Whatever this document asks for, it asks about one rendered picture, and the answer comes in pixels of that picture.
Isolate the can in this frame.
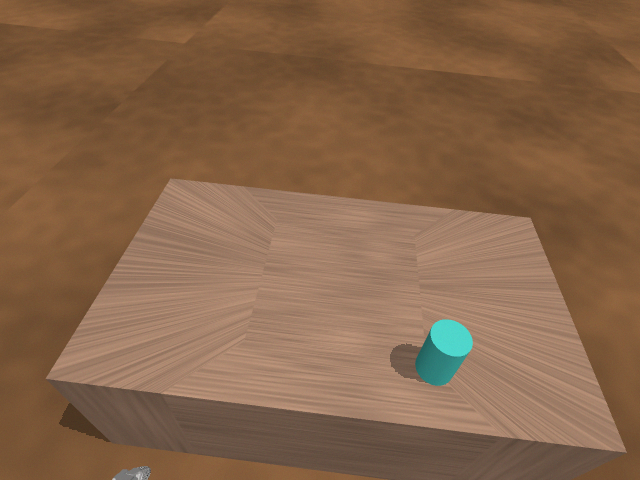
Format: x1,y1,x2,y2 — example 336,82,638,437
415,319,473,386

